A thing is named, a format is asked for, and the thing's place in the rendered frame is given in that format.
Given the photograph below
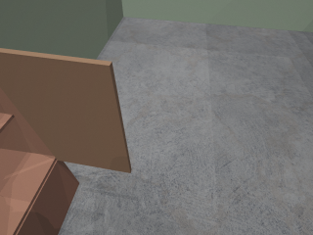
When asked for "cupboard door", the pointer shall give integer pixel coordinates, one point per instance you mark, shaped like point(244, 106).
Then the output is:
point(71, 103)

